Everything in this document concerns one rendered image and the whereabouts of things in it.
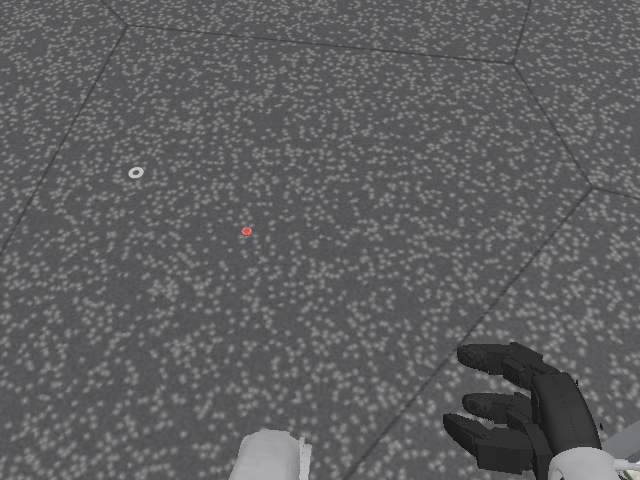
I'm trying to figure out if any robot right forearm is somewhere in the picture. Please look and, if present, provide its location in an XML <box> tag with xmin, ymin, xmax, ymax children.
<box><xmin>548</xmin><ymin>447</ymin><xmax>627</xmax><ymax>480</ymax></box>

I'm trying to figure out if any robot left thigh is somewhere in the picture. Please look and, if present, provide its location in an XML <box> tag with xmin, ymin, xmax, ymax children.
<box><xmin>228</xmin><ymin>429</ymin><xmax>312</xmax><ymax>480</ymax></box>

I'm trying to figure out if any robot right hand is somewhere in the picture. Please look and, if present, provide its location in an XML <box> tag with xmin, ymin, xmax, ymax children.
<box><xmin>443</xmin><ymin>342</ymin><xmax>603</xmax><ymax>480</ymax></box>

